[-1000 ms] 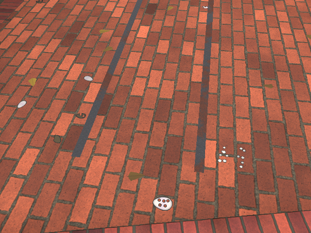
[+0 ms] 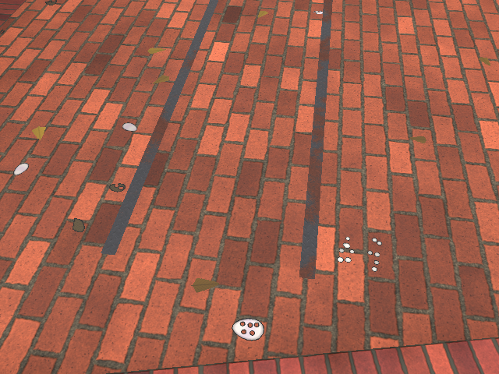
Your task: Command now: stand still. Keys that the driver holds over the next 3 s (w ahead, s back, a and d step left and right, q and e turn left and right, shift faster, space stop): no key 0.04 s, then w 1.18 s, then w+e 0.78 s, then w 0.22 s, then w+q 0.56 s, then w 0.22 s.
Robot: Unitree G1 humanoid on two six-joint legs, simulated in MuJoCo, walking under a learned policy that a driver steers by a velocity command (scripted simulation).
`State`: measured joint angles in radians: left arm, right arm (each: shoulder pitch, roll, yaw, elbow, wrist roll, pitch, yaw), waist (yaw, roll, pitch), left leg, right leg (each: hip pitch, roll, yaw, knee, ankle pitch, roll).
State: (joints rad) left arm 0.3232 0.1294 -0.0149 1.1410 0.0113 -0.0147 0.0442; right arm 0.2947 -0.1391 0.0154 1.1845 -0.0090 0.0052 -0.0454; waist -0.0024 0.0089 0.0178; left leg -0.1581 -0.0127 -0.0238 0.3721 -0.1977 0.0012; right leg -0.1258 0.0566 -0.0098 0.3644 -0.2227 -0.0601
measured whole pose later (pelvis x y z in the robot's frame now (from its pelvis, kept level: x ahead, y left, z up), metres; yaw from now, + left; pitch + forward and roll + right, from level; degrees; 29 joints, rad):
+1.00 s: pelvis +0.38 +0.04 -0.01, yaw +0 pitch -1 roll +0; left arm 0.21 0.21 0.06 0.96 0.01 -0.07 -0.02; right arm 0.36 -0.18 -0.04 1.06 -0.02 -0.07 -0.01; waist 0.00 0.01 0.07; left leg -0.30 -0.02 -0.01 1.19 -0.35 0.08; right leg -0.29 0.08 -0.11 0.49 -0.19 -0.13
